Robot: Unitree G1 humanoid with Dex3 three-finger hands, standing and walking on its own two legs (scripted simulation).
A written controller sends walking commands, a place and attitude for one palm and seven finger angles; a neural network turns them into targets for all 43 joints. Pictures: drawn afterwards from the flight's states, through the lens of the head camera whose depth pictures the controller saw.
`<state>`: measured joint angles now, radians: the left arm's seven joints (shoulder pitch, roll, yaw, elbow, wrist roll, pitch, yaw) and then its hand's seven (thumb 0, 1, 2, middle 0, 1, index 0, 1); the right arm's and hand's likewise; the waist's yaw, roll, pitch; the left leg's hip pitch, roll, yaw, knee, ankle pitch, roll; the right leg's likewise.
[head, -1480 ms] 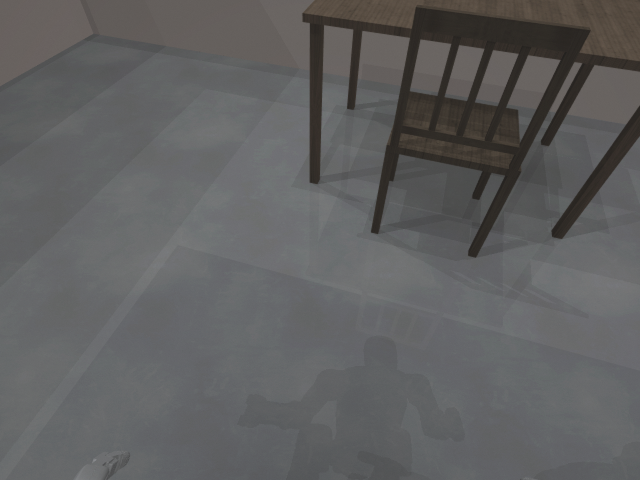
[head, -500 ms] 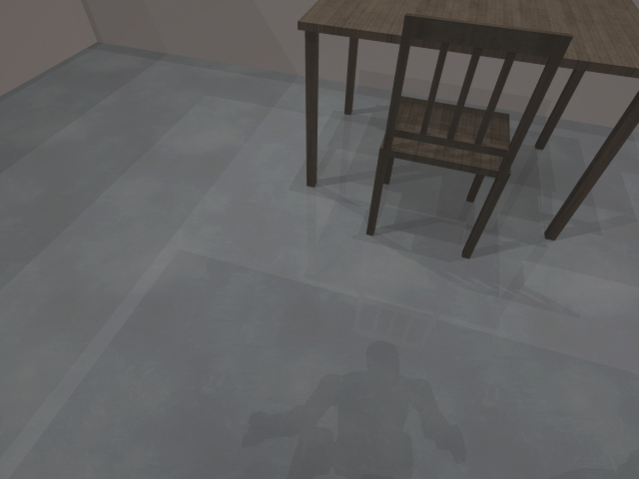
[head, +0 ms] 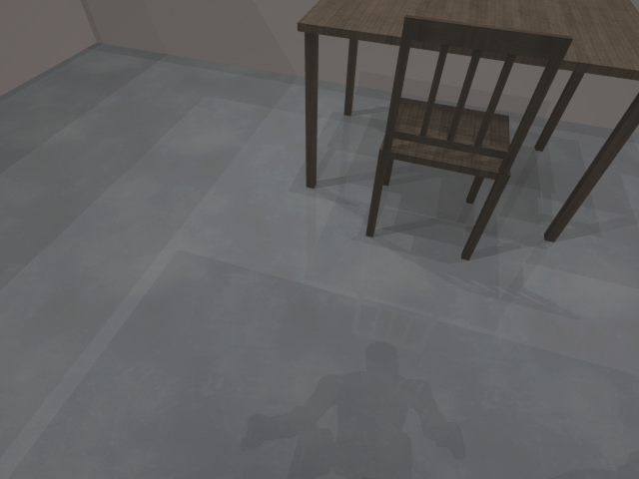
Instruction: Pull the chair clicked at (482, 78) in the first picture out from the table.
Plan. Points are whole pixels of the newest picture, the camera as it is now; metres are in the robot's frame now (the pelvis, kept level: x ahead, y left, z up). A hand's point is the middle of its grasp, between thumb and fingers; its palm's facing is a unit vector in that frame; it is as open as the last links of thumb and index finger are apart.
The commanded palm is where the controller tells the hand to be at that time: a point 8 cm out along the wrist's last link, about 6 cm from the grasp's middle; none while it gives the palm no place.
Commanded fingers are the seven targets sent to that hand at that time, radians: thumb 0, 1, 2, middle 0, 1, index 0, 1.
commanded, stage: walk to a spot facing it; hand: left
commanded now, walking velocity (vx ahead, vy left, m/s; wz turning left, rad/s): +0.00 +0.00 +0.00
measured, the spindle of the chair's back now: (462, 98) +1.16 -0.37 -0.10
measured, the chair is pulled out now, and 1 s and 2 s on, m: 0.00 0.00 0.00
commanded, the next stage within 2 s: none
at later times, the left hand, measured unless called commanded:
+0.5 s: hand out of the picture +0.06 +0.17 -0.18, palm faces -0.12 -0.96 -0.26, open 7.4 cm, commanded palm none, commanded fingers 0.00 0.90 0.90 -0.20 -0.30 -0.20 -0.30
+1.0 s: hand (222, 448) +0.20 +0.17 -0.20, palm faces -0.29 -0.94 -0.18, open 7.4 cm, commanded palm none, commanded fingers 0.00 0.90 0.90 -0.20 -0.30 -0.20 -0.30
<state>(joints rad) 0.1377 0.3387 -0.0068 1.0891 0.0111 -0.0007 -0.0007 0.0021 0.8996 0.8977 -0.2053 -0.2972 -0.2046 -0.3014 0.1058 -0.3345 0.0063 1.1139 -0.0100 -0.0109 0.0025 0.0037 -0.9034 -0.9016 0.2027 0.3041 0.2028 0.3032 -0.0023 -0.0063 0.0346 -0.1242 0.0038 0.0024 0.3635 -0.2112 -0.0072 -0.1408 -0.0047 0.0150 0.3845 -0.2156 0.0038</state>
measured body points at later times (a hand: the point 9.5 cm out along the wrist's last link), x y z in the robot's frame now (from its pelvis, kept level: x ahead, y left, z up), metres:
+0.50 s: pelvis +0.02 -0.04 -0.02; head +0.02 -0.06 +0.42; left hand +0.07 +0.22 -0.16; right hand +0.02 -0.30 -0.18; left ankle -0.01 +0.11 -0.71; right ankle +0.00 -0.11 -0.75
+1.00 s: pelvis +0.22 -0.03 -0.03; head +0.25 -0.02 +0.42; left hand +0.22 +0.21 -0.18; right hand +0.27 -0.29 -0.15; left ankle +0.33 +0.03 -0.75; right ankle +0.00 -0.11 -0.74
